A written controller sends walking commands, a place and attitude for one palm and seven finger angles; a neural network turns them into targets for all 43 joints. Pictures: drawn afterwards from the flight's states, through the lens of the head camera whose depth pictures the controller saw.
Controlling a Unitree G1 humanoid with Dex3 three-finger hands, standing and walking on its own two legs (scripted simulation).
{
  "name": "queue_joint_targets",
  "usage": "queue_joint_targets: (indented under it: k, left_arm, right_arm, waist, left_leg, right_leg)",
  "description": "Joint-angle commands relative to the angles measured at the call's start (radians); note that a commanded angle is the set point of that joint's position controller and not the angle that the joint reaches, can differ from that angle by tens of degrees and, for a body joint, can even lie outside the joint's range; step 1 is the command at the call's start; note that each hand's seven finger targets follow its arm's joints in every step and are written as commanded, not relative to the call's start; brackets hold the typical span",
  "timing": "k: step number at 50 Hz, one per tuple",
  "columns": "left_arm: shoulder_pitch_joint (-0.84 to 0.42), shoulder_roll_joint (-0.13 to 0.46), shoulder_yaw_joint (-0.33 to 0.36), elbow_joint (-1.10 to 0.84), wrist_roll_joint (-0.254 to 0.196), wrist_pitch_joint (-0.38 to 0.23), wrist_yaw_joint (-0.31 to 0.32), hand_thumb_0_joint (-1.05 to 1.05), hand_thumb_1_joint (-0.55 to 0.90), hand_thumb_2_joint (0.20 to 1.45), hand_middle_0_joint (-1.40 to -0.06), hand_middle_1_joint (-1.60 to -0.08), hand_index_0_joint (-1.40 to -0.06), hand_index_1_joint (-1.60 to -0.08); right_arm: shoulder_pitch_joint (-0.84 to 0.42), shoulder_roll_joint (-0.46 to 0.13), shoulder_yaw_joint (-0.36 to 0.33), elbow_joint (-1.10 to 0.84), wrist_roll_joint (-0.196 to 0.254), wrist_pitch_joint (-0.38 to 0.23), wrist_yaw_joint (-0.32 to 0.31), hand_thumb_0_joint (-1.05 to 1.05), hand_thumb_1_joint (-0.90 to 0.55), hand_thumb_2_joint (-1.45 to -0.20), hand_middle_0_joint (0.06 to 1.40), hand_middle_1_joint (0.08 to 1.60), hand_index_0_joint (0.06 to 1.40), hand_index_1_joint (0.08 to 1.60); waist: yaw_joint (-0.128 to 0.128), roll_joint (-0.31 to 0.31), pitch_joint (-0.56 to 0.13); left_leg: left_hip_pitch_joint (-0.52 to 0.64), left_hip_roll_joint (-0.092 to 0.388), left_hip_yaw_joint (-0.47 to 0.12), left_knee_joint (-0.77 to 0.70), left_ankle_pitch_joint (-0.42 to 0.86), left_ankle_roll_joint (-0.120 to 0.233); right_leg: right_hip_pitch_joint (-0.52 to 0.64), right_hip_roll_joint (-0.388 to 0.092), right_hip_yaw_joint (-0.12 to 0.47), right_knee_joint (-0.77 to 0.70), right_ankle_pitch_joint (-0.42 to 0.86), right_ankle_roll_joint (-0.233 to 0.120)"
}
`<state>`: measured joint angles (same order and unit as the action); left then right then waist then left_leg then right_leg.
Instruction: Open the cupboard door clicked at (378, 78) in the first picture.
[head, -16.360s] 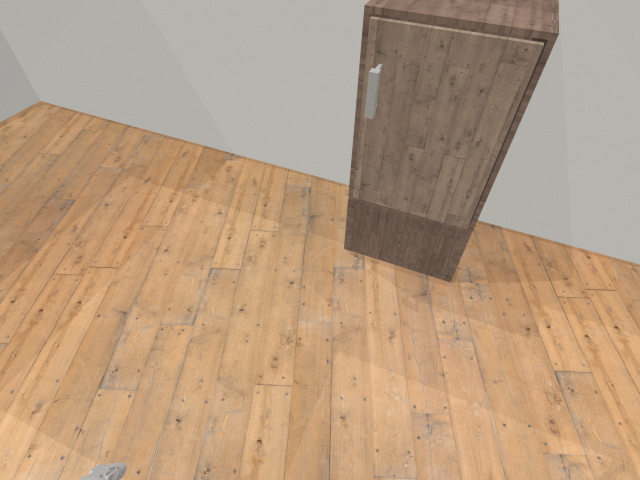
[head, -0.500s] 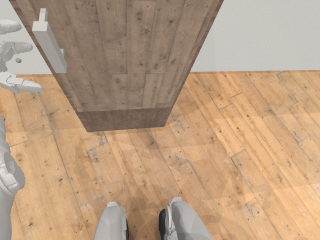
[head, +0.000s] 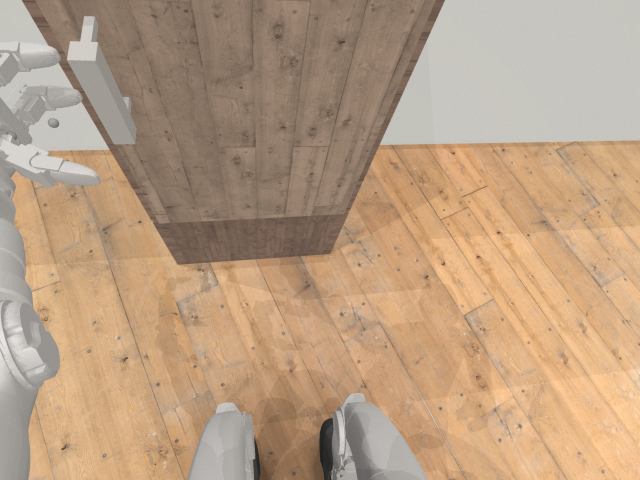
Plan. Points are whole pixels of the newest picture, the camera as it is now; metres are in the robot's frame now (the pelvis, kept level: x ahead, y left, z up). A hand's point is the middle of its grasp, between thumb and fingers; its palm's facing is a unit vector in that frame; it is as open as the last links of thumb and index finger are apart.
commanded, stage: slide the fingers in behind the handle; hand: left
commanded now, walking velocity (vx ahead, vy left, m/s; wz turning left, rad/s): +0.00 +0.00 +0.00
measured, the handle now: (108, 84) +0.56 +0.22 +0.06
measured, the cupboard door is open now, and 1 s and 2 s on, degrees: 0 0 1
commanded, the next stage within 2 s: close the thumb around the handle in 1.38 s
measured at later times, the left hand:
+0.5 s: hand (92, 123) +0.50 +0.23 +0.07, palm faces +0.04 -1.00 -0.01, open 14.0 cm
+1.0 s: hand (127, 121) +0.51 +0.19 +0.06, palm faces +0.08 -1.00 -0.02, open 14.1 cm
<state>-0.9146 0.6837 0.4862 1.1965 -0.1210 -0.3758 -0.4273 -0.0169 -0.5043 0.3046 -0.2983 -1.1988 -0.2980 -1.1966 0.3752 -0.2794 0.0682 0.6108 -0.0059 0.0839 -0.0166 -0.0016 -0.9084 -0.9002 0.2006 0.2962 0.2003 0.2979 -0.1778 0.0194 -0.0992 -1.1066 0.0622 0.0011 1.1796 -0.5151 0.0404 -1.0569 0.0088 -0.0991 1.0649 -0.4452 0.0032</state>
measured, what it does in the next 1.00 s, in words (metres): stands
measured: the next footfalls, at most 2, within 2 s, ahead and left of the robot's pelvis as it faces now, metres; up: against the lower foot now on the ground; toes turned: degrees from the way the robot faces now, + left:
none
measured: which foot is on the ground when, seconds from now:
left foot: down 0.00-1.00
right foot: down 0.00-1.00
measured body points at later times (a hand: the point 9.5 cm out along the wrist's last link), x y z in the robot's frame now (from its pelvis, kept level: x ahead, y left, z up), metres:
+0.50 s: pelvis +0.00 +0.00 +0.00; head +0.15 +0.03 +0.43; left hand +0.50 +0.28 +0.07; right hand +0.02 -0.27 -0.10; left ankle +0.01 +0.09 -0.65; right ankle +0.03 -0.13 -0.65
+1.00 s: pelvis +0.00 -0.01 +0.00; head +0.15 +0.01 +0.43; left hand +0.50 +0.24 +0.07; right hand +0.02 -0.28 -0.11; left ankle +0.01 +0.09 -0.65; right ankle +0.03 -0.13 -0.65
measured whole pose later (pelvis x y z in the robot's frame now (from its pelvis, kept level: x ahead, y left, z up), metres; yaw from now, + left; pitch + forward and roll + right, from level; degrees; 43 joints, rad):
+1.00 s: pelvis +0.00 -0.01 +0.00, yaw +0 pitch +24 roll -3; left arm -0.88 0.50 0.41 1.15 -0.09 -0.44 -0.21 -0.02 -0.50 0.30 -0.30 -1.20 -0.28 -1.20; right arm 0.37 -0.26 0.04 0.61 -0.02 0.07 0.01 0.00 -0.91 -0.90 0.20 0.30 0.20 0.30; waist -0.17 0.03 -0.12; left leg -1.07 0.06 0.02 1.16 -0.51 0.02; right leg -1.04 0.01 -0.08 1.08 -0.46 -0.01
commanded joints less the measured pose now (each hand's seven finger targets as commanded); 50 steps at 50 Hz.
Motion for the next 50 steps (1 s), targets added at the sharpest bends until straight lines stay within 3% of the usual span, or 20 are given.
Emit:
queue_joint_targets:
  k: [1, 4, 8, 12, 13, 15, 18, 22, 23, 25, 27, 29, 33, 34, 36, 39, 42, 44, 47, 50]
  left_arm:
    - [-0.388, 0.271, 0.026, -0.255, -0.002, -0.065, 0.033, 0.000, -0.500, 0.300, -0.300, -1.200, -0.300, -1.200]
    - [-0.368, 0.298, 0.061, -0.263, -0.002, -0.084, 0.053, 0.000, -0.500, 0.300, -0.300, -1.200, -0.300, -1.200]
    - [-0.352, 0.272, 0.043, -0.256, 0.000, -0.082, 0.060, 0.000, -0.500, 0.300, -0.300, -1.200, -0.300, -1.200]
    - [-0.368, 0.202, 0.002, -0.287, -0.010, -0.088, 0.069, 0.000, -0.500, 0.300, -0.300, -1.200, -0.300, -1.200]
    - [-0.349, 0.205, 0.010, -0.272, -0.010, -0.087, 0.073, 0.000, -0.500, 0.300, -0.300, -1.200, -0.300, -1.200]
    - [-0.357, 0.158, -0.019, -0.254, -0.011, -0.083, 0.081, 0.000, -0.500, 0.300, -0.300, -1.200, -0.300, -1.200]
    - [-0.340, 0.186, 0.007, -0.243, -0.007, -0.088, 0.093, 0.000, -0.500, 0.300, -0.300, -1.200, -0.300, -1.200]
    - [-0.355, 0.132, -0.026, -0.281, -0.005, -0.107, 0.110, 0.000, -0.500, 0.300, -0.300, -1.200, -0.300, -1.200]
    - [-0.354, 0.146, -0.013, -0.280, -0.004, -0.111, 0.115, 0.000, -0.500, 0.300, -0.300, -1.200, -0.300, -1.200]
    - [-0.334, 0.134, -0.015, -0.263, -0.005, -0.110, 0.123, 0.000, -0.500, 0.300, -0.300, -1.200, -0.300, -1.200]
    - [-0.364, 0.118, -0.031, -0.257, -0.001, -0.109, 0.129, 0.000, -0.500, 0.300, -0.300, -1.200, -0.300, -1.200]
    - [-0.365, 0.162, -0.002, -0.254, 0.011, -0.113, 0.138, 0.000, -0.500, 0.300, -0.300, -1.200, -0.300, -1.200]
    - [-0.371, 0.093, -0.047, -0.298, 0.009, -0.132, 0.149, 0.000, -0.500, 0.300, -0.300, -1.200, -0.300, -1.200]
    - [-0.372, 0.075, -0.054, -0.284, 0.005, -0.129, 0.153, 0.000, -0.500, 0.300, -0.300, -1.200, -0.300, -1.200]
    - [-0.360, 0.082, -0.048, -0.251, 0.007, -0.117, 0.162, 0.000, -0.500, 0.300, -0.300, -1.200, -0.300, -1.200]
    - [-0.388, 0.044, -0.080, -0.249, 0.017, -0.116, 0.174, 0.000, -0.500, 0.300, -0.300, -1.200, -0.300, -1.200]
    - [-0.402, 0.095, -0.035, -0.253, 0.018, -0.124, 0.195, 0.000, -0.500, 0.300, -0.300, -1.200, -0.300, -1.200]
    - [-0.408, 0.090, -0.040, -0.248, 0.025, -0.129, 0.202, 0.000, -0.500, 0.300, -0.300, -1.200, -0.300, -1.200]
    - [-0.383, 0.056, -0.064, -0.284, 0.033, -0.145, 0.204, 0.000, -0.500, 0.300, -0.300, -1.200, -0.300, -1.200]
    - [-0.382, 0.015, -0.094, -0.280, 0.024, -0.142, 0.203, 0.000, -0.500, 0.300, -0.300, -1.200, -0.300, -1.200]
  right_arm:
    - [0.178, -0.199, -0.081, -0.045, -0.004, -0.015, -0.014, 0.000, -0.900, -0.900, 0.200, 0.300, 0.200, 0.300]
    - [0.178, -0.199, -0.083, -0.046, -0.005, -0.014, -0.010, 0.000, -0.900, -0.900, 0.200, 0.300, 0.200, 0.300]
    - [0.170, -0.197, -0.081, -0.050, -0.003, -0.013, -0.006, 0.000, -0.900, -0.900, 0.200, 0.300, 0.200, 0.300]
    - [0.171, -0.191, -0.086, -0.050, -0.005, -0.014, -0.005, 0.000, -0.900, -0.900, 0.200, 0.300, 0.200, 0.300]
    - [0.173, -0.193, -0.088, -0.046, -0.004, -0.012, -0.004, 0.000, -0.900, -0.900, 0.200, 0.300, 0.200, 0.300]
    - [0.172, -0.188, -0.090, -0.041, -0.004, -0.013, -0.003, 0.000, -0.900, -0.900, 0.200, 0.300, 0.200, 0.300]
    - [0.177, -0.190, -0.089, -0.041, -0.005, -0.014, -0.003, 0.000, -0.900, -0.900, 0.200, 0.300, 0.200, 0.300]
    - [0.171, -0.178, -0.093, -0.041, -0.007, -0.016, 0.002, 0.000, -0.900, -0.900, 0.200, 0.300, 0.200, 0.300]
    - [0.170, -0.181, -0.093, -0.038, -0.007, -0.015, 0.002, 0.000, -0.900, -0.900, 0.200, 0.300, 0.200, 0.300]
    - [0.165, -0.179, -0.094, -0.043, -0.005, -0.016, 0.004, 0.000, -0.900, -0.900, 0.200, 0.300, 0.200, 0.300]
    - [0.165, -0.175, -0.090, -0.041, -0.006, -0.018, 0.002, 0.000, -0.900, -0.900, 0.200, 0.300, 0.200, 0.300]
    - [0.164, -0.180, -0.092, -0.041, -0.006, -0.018, 0.000, 0.000, -0.900, -0.900, 0.200, 0.300, 0.200, 0.300]
    - [0.161, -0.171, -0.096, -0.040, -0.010, -0.023, 0.006, 0.000, -0.900, -0.900, 0.200, 0.300, 0.200, 0.300]
    - [0.160, -0.170, -0.097, -0.034, -0.010, -0.023, 0.007, 0.000, -0.900, -0.900, 0.200, 0.300, 0.200, 0.300]
    - [0.159, -0.173, -0.096, -0.034, -0.007, -0.021, 0.007, 0.000, -0.900, -0.900, 0.200, 0.300, 0.200, 0.300]
    - [0.162, -0.170, -0.097, -0.032, -0.009, -0.022, 0.008, 0.000, -0.900, -0.900, 0.200, 0.300, 0.200, 0.300]
    - [0.167, -0.173, -0.094, -0.033, -0.014, -0.026, 0.006, 0.000, -0.900, -0.900, 0.200, 0.300, 0.200, 0.300]
    - [0.162, -0.167, -0.092, -0.036, -0.013, -0.028, 0.007, 0.000, -0.900, -0.900, 0.200, 0.300, 0.200, 0.300]
    - [0.166, -0.162, -0.098, -0.040, -0.016, -0.030, 0.014, 0.000, -0.900, -0.900, 0.200, 0.300, 0.200, 0.300]
    - [0.166, -0.162, -0.102, -0.029, -0.013, -0.029, 0.019, 0.000, -0.900, -0.900, 0.200, 0.300, 0.200, 0.300]
  waist:
    - [-0.002, 0.217, -0.524]
    - [0.006, 0.202, -0.543]
    - [0.007, 0.211, -0.517]
    - [-0.006, 0.207, -0.507]
    - [0.003, 0.198, -0.518]
    - [-0.013, 0.162, -0.485]
    - [0.002, 0.158, -0.493]
    - [-0.003, 0.174, -0.496]
    - [0.004, 0.176, -0.506]
    - [0.005, 0.139, -0.504]
    - [-0.010, 0.140, -0.472]
    - [0.003, 0.138, -0.495]
    - [0.004, 0.192, -0.542]
    - [-0.006, 0.167, -0.527]
    - [-0.007, 0.123, -0.491]
    - [-0.014, 0.145, -0.489]
    - [-0.011, 0.117, -0.502]
    - [-0.009, 0.123, -0.506]
    - [0.002, 0.161, -0.554]
    - [-0.011, 0.139, -0.540]
  left_leg:
    - [0.487, -0.015, -0.097, -0.144, 0.450, -0.019]
    - [0.481, -0.014, -0.092, -0.139, 0.475, -0.020]
    - [0.467, -0.016, -0.084, -0.146, 0.456, -0.019]
    - [0.506, -0.013, -0.092, -0.153, 0.475, -0.021]
    - [0.511, -0.012, -0.094, -0.154, 0.482, -0.025]
    - [0.489, -0.014, -0.090, -0.157, 0.454, -0.021]
    - [0.466, -0.019, -0.083, -0.156, 0.454, -0.019]
    - [0.493, -0.019, -0.082, -0.151, 0.473, -0.020]
    - [0.497, -0.018, -0.084, -0.154, 0.476, -0.024]
    - [0.465, -0.022, -0.075, -0.153, 0.448, -0.019]
    - [0.440, -0.025, -0.071, -0.150, 0.431, -0.014]
    - [0.431, -0.026, -0.073, -0.150, 0.416, -0.017]
    - [0.508, -0.023, -0.081, -0.148, 0.479, -0.026]
    - [0.501, -0.022, -0.079, -0.144, 0.475, -0.024]
    - [0.438, -0.026, -0.070, -0.150, 0.423, -0.018]
    - [0.456, -0.027, -0.075, -0.151, 0.419, -0.020]
    - [0.413, -0.032, -0.067, -0.142, 0.406, -0.012]
    - [0.398, -0.035, -0.061, -0.141, 0.396, -0.012]
    - [0.450, -0.034, -0.063, -0.137, 0.444, -0.015]
    - [0.453, -0.032, -0.059, -0.139, 0.436, -0.015]
  right_leg:
    - [0.148, 0.046, 0.043, -0.101, 0.238, -0.025]
    - [0.177, 0.049, 0.045, -0.095, 0.266, -0.025]
    - [0.184, 0.048, 0.047, -0.098, 0.266, -0.025]
    - [0.158, 0.050, 0.040, -0.102, 0.262, -0.027]
    - [0.163, 0.050, 0.040, -0.102, 0.264, -0.027]
    - [0.160, 0.049, 0.040, -0.110, 0.255, -0.023]
    - [0.187, 0.046, 0.047, -0.106, 0.272, -0.025]
    - [0.175, 0.047, 0.047, -0.102, 0.283, -0.026]
    - [0.179, 0.046, 0.046, -0.102, 0.281, -0.026]
    - [0.206, 0.046, 0.052, -0.106, 0.283, -0.023]
    - [0.201, 0.045, 0.053, -0.104, 0.285, -0.023]
    - [0.214, 0.042, 0.057, -0.099, 0.276, -0.023]
    - [0.186, 0.043, 0.051, -0.092, 0.293, -0.026]
    - [0.183, 0.044, 0.050, -0.096, 0.297, -0.023]
    - [0.213, 0.042, 0.055, -0.102, 0.286, -0.021]
    - [0.180, 0.041, 0.053, -0.100, 0.272, -0.023]
    - [0.222, 0.041, 0.063, -0.096, 0.288, -0.022]
    - [0.234, 0.039, 0.068, -0.095, 0.292, -0.019]
    - [0.236, 0.040, 0.065, -0.086, 0.322, -0.026]
    - [0.232, 0.041, 0.066, -0.100, 0.324, -0.021]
